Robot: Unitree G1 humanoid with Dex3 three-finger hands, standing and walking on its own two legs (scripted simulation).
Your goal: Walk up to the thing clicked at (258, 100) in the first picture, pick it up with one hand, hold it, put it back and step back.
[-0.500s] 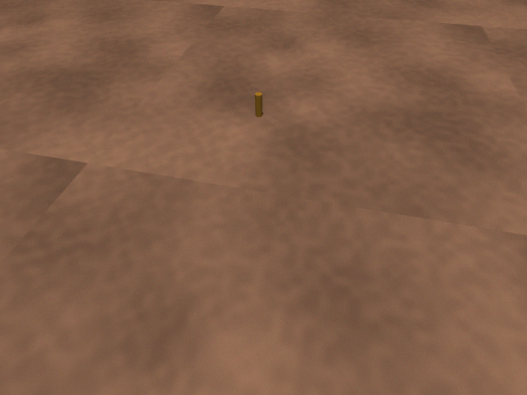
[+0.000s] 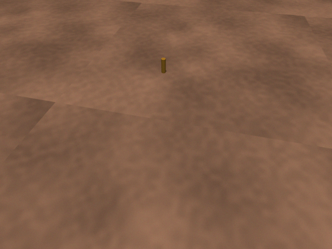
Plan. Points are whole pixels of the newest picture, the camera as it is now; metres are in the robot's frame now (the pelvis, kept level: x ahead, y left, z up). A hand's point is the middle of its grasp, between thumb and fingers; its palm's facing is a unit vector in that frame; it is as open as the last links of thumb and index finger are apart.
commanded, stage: stand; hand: left
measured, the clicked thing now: (163, 65) +1.92 +0.06 -0.70
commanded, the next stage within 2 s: walk up in 0.62 s
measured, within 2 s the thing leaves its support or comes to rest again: neither
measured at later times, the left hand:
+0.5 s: hand out of the picture +0.07 +0.25 -0.15, palm faces -0.02 -0.94 -0.34, open 7.4 cm
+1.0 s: hand (87, 240) +0.18 +0.23 -0.13, palm faces -0.02 -0.89 -0.47, open 7.4 cm
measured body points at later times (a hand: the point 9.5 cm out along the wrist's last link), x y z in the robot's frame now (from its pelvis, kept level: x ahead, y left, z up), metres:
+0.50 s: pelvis +0.00 +0.00 +0.00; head +0.01 +0.00 +0.45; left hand +0.07 +0.30 -0.13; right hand +0.08 -0.30 -0.13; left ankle +0.01 +0.12 -0.75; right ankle +0.01 -0.12 -0.75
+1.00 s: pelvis +0.09 -0.09 -0.03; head +0.06 -0.11 +0.42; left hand +0.18 +0.27 -0.10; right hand +0.12 -0.44 -0.15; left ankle +0.01 +0.09 -0.72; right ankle +0.13 -0.21 -0.75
